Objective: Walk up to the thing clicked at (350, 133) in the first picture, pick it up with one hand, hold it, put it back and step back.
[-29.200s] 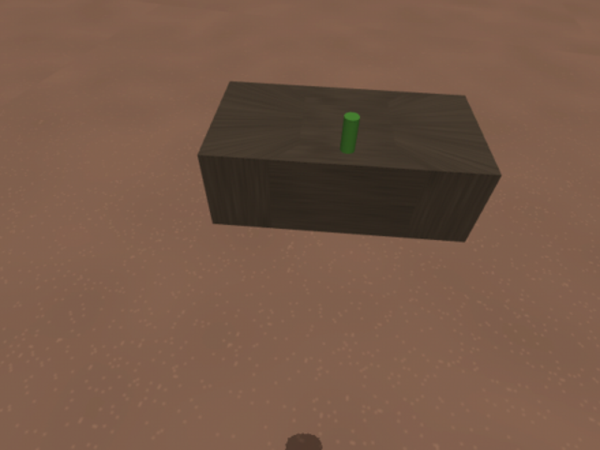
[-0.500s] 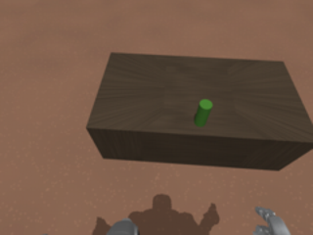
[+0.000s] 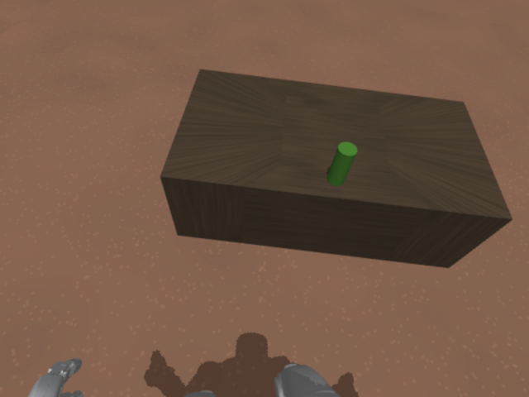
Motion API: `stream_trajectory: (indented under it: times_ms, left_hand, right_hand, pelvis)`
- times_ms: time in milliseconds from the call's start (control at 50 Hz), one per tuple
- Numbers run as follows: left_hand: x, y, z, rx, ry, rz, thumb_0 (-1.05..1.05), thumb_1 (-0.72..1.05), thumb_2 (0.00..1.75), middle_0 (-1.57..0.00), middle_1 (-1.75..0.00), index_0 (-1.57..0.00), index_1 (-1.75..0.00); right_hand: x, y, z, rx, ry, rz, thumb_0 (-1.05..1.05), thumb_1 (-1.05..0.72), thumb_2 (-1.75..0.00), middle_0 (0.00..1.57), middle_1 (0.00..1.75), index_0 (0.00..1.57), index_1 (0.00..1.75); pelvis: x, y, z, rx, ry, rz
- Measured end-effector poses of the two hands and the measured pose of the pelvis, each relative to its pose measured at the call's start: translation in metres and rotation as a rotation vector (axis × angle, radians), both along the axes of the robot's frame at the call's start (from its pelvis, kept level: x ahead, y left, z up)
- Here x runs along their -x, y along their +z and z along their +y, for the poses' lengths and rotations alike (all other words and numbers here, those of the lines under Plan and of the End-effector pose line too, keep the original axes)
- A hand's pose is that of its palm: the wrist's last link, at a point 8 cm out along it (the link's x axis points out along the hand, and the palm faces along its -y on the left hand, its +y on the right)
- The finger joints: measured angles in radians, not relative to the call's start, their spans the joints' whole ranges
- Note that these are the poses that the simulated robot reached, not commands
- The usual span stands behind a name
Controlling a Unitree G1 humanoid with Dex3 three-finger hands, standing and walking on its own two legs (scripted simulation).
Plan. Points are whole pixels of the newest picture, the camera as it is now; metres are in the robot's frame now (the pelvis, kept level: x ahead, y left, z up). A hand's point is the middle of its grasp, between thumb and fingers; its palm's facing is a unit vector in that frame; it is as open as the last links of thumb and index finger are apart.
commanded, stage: step back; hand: right
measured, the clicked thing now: (341, 164) +0.80 -0.26 -0.30
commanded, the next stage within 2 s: stand in 1.74 s
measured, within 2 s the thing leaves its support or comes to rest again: neither
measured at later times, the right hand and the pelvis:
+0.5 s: hand out of the picture -0.08 -0.29 -0.16, palm faces -0.04 +0.92 -0.39, open 7.4 cm; pelvis -0.16 -0.01 +0.00, yaw -1 degrees
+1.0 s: hand out of the picture -0.21 -0.29 -0.14, palm faces +0.01 +0.92 -0.38, open 7.4 cm; pelvis -0.29 -0.02 +0.00, yaw -3 degrees
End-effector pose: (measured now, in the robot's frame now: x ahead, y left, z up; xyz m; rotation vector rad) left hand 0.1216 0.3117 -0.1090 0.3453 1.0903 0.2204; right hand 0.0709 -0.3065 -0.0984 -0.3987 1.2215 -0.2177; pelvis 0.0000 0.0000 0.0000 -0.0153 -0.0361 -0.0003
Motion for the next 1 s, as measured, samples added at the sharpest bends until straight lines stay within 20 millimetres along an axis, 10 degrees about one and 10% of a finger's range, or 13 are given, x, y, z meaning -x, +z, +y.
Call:
stream_trajectory:
  times_ms: [340, 620, 1000]
  left_hand:
    - [0.169, 0.008, -0.024, -0.033, -0.025, 0.162, 0.01, 0.90, 0.90, -0.21, -0.30, -0.21, -0.30]
    - [0.211, 0.002, 0.001, -0.043, -0.003, -0.004, 0.01, 0.90, 0.90, -0.21, -0.30, -0.21, -0.30]
    - [0.367, 0.004, -0.023, 0.002, 0.013, 0.141, 0.01, 0.90, 0.90, -0.21, -0.30, -0.21, -0.30]
  right_hand:
    - [0.081, -0.013, -0.028, -0.040, -0.045, -0.116, 0.00, -0.90, -0.90, 0.20, 0.30, 0.20, 0.30]
    - [0.197, -0.024, -0.001, -0.025, 0.023, 0.017, 0.00, -0.90, -0.90, 0.20, 0.30, 0.20, 0.29]
    - [0.285, -0.007, -0.026, -0.034, -0.034, -0.081, 0.00, -0.90, -0.90, 0.20, 0.30, 0.20, 0.29]
  pelvis:
    - [0.114, -0.002, -0.019, -0.032, -0.089, 0.007]
    - [0.208, -0.011, -0.002, -0.045, 0.008, -0.006]
    - [0.288, 0.003, -0.015, -0.012, -0.054, -0.007]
